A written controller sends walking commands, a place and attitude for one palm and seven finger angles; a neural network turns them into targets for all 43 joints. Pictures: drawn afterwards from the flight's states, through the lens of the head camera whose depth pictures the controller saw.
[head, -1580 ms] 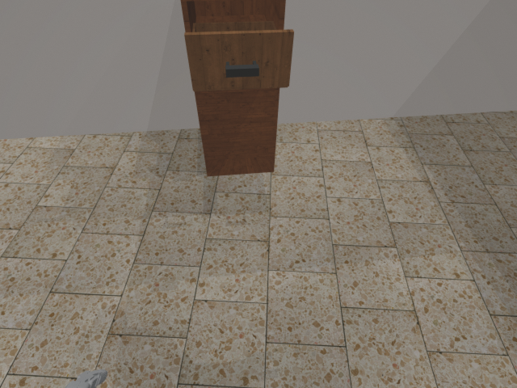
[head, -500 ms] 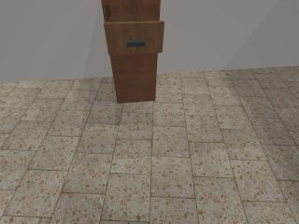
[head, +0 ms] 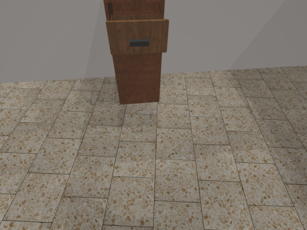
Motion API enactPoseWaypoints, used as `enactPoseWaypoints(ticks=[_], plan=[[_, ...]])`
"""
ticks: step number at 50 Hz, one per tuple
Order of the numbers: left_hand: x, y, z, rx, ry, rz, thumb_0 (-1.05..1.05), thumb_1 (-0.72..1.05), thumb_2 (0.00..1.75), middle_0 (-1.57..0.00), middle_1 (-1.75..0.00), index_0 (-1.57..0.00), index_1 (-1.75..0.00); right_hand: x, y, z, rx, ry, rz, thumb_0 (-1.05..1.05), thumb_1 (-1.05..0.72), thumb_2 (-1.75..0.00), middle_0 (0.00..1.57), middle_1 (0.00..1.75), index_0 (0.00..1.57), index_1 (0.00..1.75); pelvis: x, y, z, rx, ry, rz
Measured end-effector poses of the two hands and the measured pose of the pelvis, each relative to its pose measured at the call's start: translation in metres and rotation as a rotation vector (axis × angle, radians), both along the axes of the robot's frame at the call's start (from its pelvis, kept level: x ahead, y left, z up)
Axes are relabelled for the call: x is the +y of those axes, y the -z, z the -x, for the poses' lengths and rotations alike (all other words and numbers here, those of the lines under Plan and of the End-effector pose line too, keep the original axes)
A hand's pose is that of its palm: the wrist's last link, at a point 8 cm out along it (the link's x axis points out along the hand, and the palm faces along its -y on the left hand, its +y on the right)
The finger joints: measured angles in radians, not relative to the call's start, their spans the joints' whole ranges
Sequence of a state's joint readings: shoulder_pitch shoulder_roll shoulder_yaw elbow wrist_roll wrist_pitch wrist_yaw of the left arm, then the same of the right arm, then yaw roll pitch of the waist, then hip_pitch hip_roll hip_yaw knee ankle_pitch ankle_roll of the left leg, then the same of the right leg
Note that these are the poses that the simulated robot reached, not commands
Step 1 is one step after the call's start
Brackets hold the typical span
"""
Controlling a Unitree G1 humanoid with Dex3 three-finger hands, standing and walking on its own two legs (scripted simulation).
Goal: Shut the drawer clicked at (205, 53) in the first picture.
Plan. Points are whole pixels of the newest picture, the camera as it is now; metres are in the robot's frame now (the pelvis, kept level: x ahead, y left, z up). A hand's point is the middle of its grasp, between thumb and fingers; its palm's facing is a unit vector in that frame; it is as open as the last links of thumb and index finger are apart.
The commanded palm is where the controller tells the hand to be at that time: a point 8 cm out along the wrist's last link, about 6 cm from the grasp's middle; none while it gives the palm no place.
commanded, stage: walk to a spot facing it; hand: left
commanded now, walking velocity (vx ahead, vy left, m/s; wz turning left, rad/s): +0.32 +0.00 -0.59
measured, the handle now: (139, 40) +1.02 +0.14 +0.00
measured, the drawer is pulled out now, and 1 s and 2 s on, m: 0.29 0.29 0.29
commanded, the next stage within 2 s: turn to face it in 1.26 s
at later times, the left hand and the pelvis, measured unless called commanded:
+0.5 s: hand out of the picture +0.12 +0.14 -0.18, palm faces -0.13 -0.97 -0.20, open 7.4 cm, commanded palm none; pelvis +0.11 -0.05 -0.01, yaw -12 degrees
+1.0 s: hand (122, 151) +0.44 +0.15 -0.19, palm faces -0.33 -0.93 -0.17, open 7.4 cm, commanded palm none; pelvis +0.34 -0.02 -0.01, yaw -24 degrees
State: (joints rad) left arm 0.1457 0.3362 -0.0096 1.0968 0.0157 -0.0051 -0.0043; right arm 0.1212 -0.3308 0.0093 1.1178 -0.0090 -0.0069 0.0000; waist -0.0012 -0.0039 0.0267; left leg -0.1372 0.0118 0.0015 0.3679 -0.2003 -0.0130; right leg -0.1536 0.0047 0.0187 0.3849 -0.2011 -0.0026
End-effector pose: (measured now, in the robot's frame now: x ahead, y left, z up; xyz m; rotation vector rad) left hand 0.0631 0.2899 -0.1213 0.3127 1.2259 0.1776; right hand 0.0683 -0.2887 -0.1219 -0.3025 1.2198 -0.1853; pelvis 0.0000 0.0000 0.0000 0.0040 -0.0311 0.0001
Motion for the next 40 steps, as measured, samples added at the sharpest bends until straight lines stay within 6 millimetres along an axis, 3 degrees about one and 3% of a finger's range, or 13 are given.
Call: enactPoseWaypoints(ticks=[6, 12, 17, 20, 24, 31, 36, 40], plan=[[-0.013, 0.011, 0.003, 0.039, -0.001, 0.037, 0.0, 0.91, 0.9, -0.2, -0.3, -0.2, -0.3, 0.013, 0.009, 0.004, -0.001, 0.034, -0.031, 0.01, -0.91, -0.9, 0.2, 0.3, 0.2, 0.3, 0.001, 0.005, -0.012, 0.005, 0.043, 0.001], [-0.038, 0.026, 0.004, 0.136, 0.024, 0.089, 0.0, 0.91, 0.9, -0.2, -0.3, -0.2, -0.3, 0.023, 0.027, 0.027, 0.03, 0.144, -0.087, 0.0, -0.91, -0.9, 0.2, 0.3, 0.2, 0.3, -0.007, 0.014, -0.036, 0.017, 0.121, -0.016], [-0.07, 0.03, -0.031, 0.142, 0.075, 0.103, 0.0, 0.91, 0.9, -0.2, -0.3, -0.2, -0.3, 0.016, 0.046, 0.054, 0.123, 0.237, -0.125, 0.0, -0.9, -0.9, 0.2, 0.3, 0.2, 0.3, -0.027, 0.023, -0.062, 0.016, 0.171, -0.012], [-0.085, 0.034, -0.049, 0.093, 0.061, 0.103, 0.0, 0.91, 0.9, -0.21, -0.3, -0.2, -0.3, 0.01, 0.051, 0.053, 0.2, 0.249, -0.136, 0.01, -0.91, -0.9, 0.2, 0.3, 0.2, 0.3, -0.038, 0.027, -0.077, 0.015, 0.169, 0.002], [-0.101, 0.027, -0.057, 0.127, 0.053, 0.118, 0.0, 0.91, 0.9, -0.21, -0.3, -0.2, -0.3, 0.001, 0.036, 0.012, 0.155, 0.257, -0.133, 0.01, -0.91, -0.9, 0.2, 0.3, 0.2, 0.3, -0.046, 0.015, -0.104, 0.021, 0.196, 0.002], [-0.114, 0.021, -0.081, 0.251, 0.093, 0.151, 0.0, 0.91, 0.9, -0.21, -0.3, -0.2, -0.3, -0.005, 0.015, -0.102, -0.063, 0.275, -0.131, 0.01, -0.91, -0.9, 0.19, 0.3, 0.2, 0.3, -0.044, 0.004, -0.158, 0.043, 0.253, 0.005], [-0.104, 0.032, -0.123, 0.282, 0.083, 0.159, 0.0, 0.9, 0.9, -0.21, -0.3, -0.2, -0.3, 0.007, 0.012, -0.186, -0.141, 0.243, -0.134, 0.01, -0.91, -0.9, 0.19, 0.3, 0.2, 0.3, -0.035, 0.011, -0.209, 0.045, 0.274, 0.02], [-0.087, 0.054, -0.173, 0.305, 0.089, 0.163, 0.0, 0.9, 0.9, -0.21, -0.3, -0.2, -0.3, 0.019, 0.02, -0.243, -0.203, 0.237, -0.105, 0.01, -0.91, -0.9, 0.2, 0.3, 0.2, 0.3, -0.023, 0.029, -0.258, 0.042, 0.303, 0.029]])
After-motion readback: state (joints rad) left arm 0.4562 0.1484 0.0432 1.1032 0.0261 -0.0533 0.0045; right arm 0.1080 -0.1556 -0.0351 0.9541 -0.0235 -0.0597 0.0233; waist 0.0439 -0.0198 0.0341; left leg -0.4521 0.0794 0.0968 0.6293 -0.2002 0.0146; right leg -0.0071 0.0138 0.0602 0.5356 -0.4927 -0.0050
